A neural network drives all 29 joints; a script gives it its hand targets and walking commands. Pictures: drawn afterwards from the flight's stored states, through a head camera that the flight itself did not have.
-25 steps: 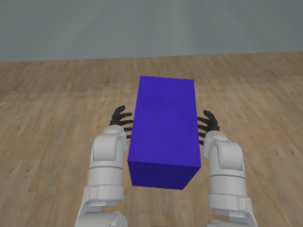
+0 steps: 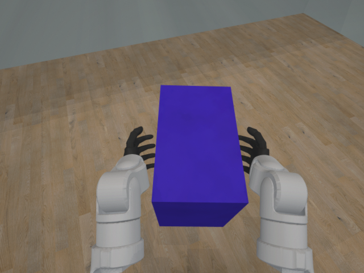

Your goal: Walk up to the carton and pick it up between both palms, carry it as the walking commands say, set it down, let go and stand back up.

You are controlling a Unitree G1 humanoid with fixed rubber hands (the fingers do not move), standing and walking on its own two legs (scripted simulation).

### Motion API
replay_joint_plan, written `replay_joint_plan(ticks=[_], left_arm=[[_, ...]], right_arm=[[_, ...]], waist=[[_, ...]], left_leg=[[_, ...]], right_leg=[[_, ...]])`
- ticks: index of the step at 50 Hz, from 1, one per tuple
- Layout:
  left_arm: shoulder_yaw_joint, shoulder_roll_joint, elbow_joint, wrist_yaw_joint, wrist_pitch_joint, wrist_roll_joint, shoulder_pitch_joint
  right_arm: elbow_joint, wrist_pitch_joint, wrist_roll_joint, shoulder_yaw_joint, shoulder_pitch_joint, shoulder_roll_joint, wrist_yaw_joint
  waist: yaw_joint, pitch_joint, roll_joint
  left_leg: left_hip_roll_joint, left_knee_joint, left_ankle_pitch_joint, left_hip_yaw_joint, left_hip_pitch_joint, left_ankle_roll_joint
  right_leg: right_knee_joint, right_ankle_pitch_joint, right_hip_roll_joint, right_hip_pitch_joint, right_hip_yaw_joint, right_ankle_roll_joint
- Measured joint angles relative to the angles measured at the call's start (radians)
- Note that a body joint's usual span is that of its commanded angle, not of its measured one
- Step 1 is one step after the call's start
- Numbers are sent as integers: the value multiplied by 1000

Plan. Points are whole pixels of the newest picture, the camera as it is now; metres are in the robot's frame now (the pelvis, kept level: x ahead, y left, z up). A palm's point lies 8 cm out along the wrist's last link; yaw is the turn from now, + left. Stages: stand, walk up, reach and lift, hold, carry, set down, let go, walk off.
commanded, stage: carry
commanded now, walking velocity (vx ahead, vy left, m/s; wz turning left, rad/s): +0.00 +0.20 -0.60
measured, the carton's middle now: (193, 159) +0.37 +0.00 +0.03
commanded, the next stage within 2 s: none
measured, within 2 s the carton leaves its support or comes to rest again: neither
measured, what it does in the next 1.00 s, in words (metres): steps to the left, turning right: left foot, then right foot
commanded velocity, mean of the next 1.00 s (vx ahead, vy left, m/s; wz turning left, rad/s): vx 0.00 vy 0.20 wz -0.60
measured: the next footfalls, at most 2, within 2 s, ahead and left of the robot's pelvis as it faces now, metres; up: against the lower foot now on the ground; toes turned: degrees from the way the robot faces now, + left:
left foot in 0.12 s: +0.06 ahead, +0.11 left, +0.00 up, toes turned +4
right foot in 0.58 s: +0.00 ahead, -0.05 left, +0.00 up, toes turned -20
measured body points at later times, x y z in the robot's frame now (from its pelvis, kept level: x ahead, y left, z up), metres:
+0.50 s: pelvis -0.01 +0.09 +0.01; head +0.02 +0.09 +0.46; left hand +0.34 +0.12 +0.11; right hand +0.28 -0.12 +0.11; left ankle +0.02 +0.11 -0.71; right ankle -0.07 -0.04 -0.66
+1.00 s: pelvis -0.04 +0.16 +0.02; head -0.04 +0.16 +0.46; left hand +0.30 +0.13 +0.12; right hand +0.19 -0.10 +0.12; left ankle +0.01 +0.22 -0.71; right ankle -0.12 +0.02 -0.64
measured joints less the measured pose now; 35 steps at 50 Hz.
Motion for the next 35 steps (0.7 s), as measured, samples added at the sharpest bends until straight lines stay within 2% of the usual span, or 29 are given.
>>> replay_joint_plan(ticks=[1, 3, 5, 6, 7, 8, 10, 11, 13, 16, 23, 27, 29, 30, 32, 35], left_arm=[[-5, 0, 0, 2, 2, 0, 0], [-6, -1, 0, 2, 0, 0, 0], [-6, -1, 0, 0, -5, -1, 0], [-7, -1, -1, -1, -7, -1, 0], [-7, 0, -3, -1, -9, -2, 1], [-7, 3, -13, -1, -9, -3, 7], [-6, 9, -42, -1, -4, -4, 21], [-6, 10, -49, 0, 0, -4, 23], [-6, 10, -50, 0, 0, -6, 23], [-6, 10, -51, 0, -5, -10, 23], [-6, 10, -51, -1, -3, -11, 23], [-6, 10, -51, -2, 8, -9, 23], [-7, 10, -51, -3, 11, -9, 23], [-7, 10, -50, -4, 8, -9, 24], [-7, 11, -50, -6, 14, -8, 28], [-7, 10, -50, -7, 19, -6, 27]], right_arm=[[-4, 0, 5, 0, 6, -3, 0], [-8, 1, 8, 0, 7, -3, -2], [-14, 0, 9, 0, 7, -4, -4], [-16, 0, 10, 0, 7, -4, -5], [-18, -2, 11, 1, 8, -3, -6], [-18, -6, 12, 9, 8, -3, -6], [-18, -11, 13, 28, 8, -3, -7], [-18, -11, 13, 32, 8, -3, -7], [-19, -12, 13, 32, 8, -3, -8], [-25, -12, 13, 32, 8, -3, -10], [-26, -9, 13, 32, 8, -3, -11], [-26, 1, 13, 32, 8, -3, -13], [-26, 4, 13, 32, 9, -3, -14], [-27, 3, 13, 33, 10, -4, -14], [-27, 5, 13, 44, 22, -8, -14], [-27, 8, 13, 48, 25, -10, -15]], waist=[[0, 10, 0], [-1, 27, 1], [-2, 39, 3], [-3, 42, 3], [-2, 48, -1], [0, 57, -7], [4, 80, -4], [4, 86, -3], [4, 84, -3], [5, 51, -4], [5, -4, -5], [6, -5, -6], [7, -13, -8], [6, -2, 3], [8, 26, 13], [6, 41, 14]], left_leg=[[-5, 65, -30, -40, -39, -22], [-6, 101, -40, -114, -92, -34], [4, 5, -35, -167, -95, -37], [15, -85, 7, -177, -76, -37], [13, -125, 122, -164, -69, -31], [6, -130, 167, -149, -62, -10], [15, -141, 167, -117, -29, 30], [22, -154, 162, -101, -11, 42], [30, -191, 163, -68, 23, 56], [33, -235, 173, -14, 51, 67], [32, -260, 167, 124, 61, 93], [32, -251, 165, 199, 48, 101], [35, -205, 152, 219, 15, 98], [42, -164, 127, 203, 0, 76], [30, -46, 32, 82, -45, 6], [15, 73, 10, -81, -103, -31]], right_leg=[[-2, -2, -2, 0, 0, 5], [-7, -2, -10, -1, 1, 18], [-8, -1, -24, -1, 3, 37], [-8, -1, -29, -1, 4, 48], [-6, -1, -39, -1, 8, 54], [13, -25, -50, -3, 8, 47], [137, -138, -39, -22, 6, 35], [209, -155, -31, -35, 6, 33], [322, -157, -25, -50, 7, 33], [383, -157, -34, -50, 8, 33], [357, -158, -44, -51, 9, 33], [212, -155, -46, -42, 10, 18], [62, -73, -51, -12, 12, -15], [59, -17, -48, -14, 9, -22], [72, -15, -36, -14, 11, -14], [46, -2, -29, -15, 13, -3]])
